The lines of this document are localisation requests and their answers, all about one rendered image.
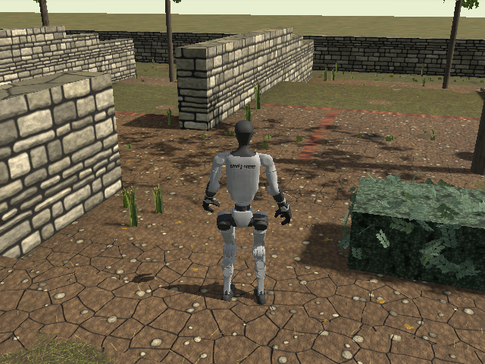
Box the robot left hand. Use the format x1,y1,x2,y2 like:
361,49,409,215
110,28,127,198
202,199,220,212

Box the robot right hand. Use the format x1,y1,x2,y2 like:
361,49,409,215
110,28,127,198
274,207,292,225

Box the right robot upper arm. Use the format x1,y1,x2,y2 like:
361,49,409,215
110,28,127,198
259,153,280,196

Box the robot right forearm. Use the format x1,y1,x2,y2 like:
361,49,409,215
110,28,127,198
273,184,289,212

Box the robot left forearm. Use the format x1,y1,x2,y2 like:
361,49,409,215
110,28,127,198
204,181,216,203

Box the robot left shin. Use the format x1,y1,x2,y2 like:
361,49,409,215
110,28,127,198
222,244,235,295

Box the left robot upper arm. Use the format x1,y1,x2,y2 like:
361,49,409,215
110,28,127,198
208,152,228,193

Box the right robot foot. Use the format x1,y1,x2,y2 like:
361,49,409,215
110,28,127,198
254,286,266,305

